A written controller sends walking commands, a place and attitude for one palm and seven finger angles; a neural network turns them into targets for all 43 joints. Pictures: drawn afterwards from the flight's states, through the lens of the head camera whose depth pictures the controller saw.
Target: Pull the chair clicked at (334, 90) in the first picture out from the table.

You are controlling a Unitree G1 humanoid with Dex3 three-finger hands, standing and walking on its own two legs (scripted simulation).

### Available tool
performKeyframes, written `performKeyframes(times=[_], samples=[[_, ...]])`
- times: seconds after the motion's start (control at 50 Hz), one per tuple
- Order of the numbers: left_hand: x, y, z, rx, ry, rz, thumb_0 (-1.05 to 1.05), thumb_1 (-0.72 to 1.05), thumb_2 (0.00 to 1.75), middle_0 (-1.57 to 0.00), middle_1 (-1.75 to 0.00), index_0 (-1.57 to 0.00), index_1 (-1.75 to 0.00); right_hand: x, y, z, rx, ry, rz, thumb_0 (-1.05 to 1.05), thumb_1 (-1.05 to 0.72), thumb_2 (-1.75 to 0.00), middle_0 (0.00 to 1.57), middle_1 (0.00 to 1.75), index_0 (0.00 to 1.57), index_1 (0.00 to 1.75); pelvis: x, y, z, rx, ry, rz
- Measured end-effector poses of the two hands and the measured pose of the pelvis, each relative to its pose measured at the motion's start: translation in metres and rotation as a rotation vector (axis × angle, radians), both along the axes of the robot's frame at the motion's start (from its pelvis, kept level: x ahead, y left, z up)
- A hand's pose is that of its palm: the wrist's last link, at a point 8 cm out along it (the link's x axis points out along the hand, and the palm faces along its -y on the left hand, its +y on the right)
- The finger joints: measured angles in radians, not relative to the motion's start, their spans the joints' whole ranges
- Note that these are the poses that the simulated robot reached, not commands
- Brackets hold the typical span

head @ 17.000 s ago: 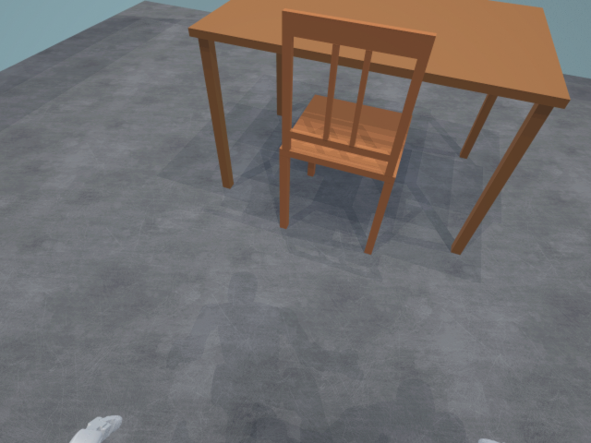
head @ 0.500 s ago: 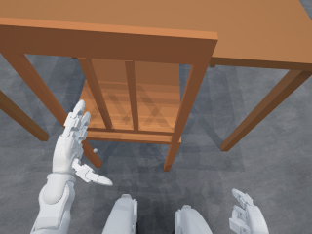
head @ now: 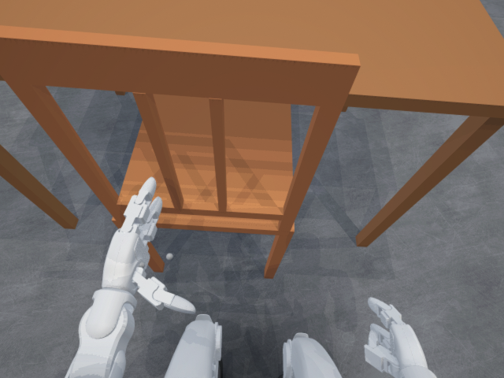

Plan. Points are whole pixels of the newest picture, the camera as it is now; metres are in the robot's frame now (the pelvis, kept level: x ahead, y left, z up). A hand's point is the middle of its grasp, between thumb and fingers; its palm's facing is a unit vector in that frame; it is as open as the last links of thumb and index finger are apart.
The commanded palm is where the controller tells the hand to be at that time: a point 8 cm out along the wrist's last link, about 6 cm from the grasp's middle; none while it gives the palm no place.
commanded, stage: aim the fingers beside a spindle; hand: left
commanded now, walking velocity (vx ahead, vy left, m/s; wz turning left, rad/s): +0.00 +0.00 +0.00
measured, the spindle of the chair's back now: (165, 161) +0.45 +0.17 +0.03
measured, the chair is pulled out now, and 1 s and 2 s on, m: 0.00 0.00 0.00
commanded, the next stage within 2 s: push the fingers through the gap in 1.46 s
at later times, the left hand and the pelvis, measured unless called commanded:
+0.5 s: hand (150, 238) +0.30 +0.16 +0.06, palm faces +0.02 -1.00 -0.08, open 16.9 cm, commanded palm +0.28 +0.21 +0.03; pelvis +0.00 -0.01 +0.00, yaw +0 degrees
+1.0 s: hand (164, 262) +0.29 +0.15 -0.01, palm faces -0.05 -1.00 +0.02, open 17.0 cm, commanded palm +0.28 +0.20 +0.03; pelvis +0.00 -0.01 +0.00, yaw +0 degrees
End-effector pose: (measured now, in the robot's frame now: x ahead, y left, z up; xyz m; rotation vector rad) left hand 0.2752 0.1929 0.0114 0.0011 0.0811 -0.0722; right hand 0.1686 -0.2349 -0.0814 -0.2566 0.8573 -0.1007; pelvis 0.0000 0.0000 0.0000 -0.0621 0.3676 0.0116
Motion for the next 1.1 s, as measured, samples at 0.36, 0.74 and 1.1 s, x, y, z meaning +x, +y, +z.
performKeyframes(times=[0.36,0.74,1.1], samples=[[-0.007,-0.009,-0.006,-0.021,0.050,-0.017,-0.01,-0.50,0.30,-0.05,-0.08,-0.06,-0.08,-0.010,-0.012,0.000,-0.011,0.017,-0.028,0.02,-0.90,-0.90,0.20,0.30,0.21,0.30,0.002,-0.006,0.002,0.003,-0.002,0.000],[-0.008,-0.015,0.007,-0.028,0.012,-0.023,-0.02,-0.50,0.30,-0.05,-0.08,-0.06,-0.08,-0.009,-0.020,0.003,-0.018,0.009,-0.046,0.02,-0.90,-0.90,0.20,0.30,0.21,0.30,0.006,-0.011,0.006,0.011,-0.002,-0.005],[-0.015,-0.010,0.021,-0.018,-0.057,-0.006,-0.02,-0.50,0.30,-0.05,-0.08,-0.06,-0.08,-0.004,-0.017,0.004,-0.019,-0.011,-0.033,0.02,-0.91,-0.90,0.20,0.30,0.21,0.30,0.005,-0.010,0.005,0.011,-0.007,-0.004]])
